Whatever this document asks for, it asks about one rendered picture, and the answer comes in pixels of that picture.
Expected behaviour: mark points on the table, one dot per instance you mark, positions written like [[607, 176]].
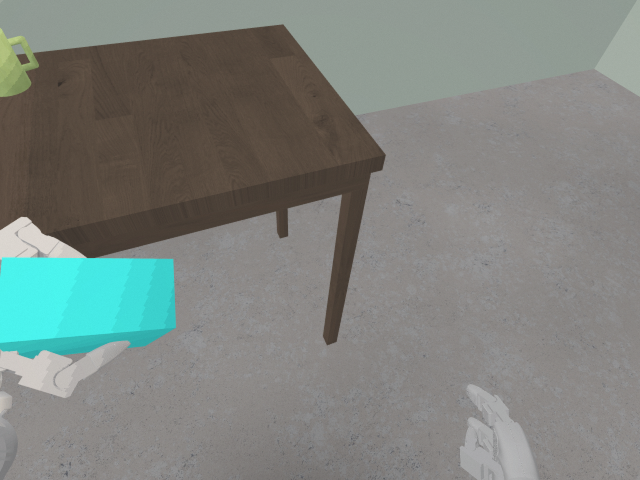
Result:
[[121, 145]]

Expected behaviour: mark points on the robot left hand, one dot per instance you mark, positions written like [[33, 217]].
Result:
[[48, 372]]

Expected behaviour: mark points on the sponge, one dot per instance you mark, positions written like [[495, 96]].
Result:
[[75, 305]]

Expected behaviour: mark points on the robot right hand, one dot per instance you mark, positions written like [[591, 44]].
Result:
[[506, 452]]

